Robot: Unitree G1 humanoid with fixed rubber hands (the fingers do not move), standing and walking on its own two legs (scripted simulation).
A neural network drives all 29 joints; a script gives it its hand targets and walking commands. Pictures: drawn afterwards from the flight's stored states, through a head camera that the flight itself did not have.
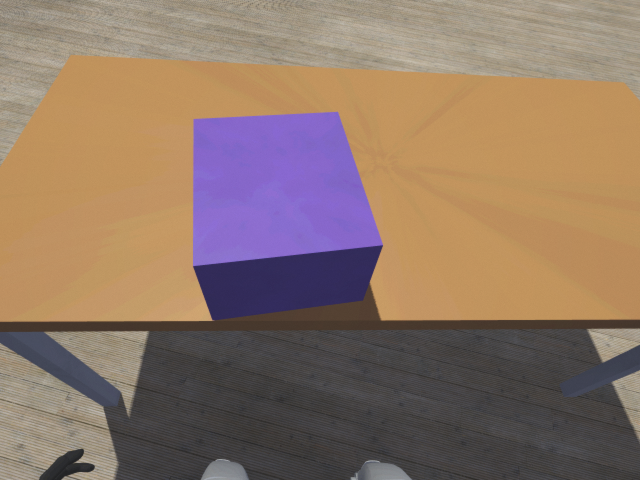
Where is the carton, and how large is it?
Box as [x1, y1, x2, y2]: [193, 112, 382, 320]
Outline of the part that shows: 337,112 194,119 193,267 213,320 362,300 380,252 382,243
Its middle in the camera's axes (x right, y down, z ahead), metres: -0.06 -0.06 +0.62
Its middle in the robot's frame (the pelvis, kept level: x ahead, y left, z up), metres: +0.51 +0.07 -0.01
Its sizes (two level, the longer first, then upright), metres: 0.283 0.240 0.157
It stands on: a table, 0.65 m high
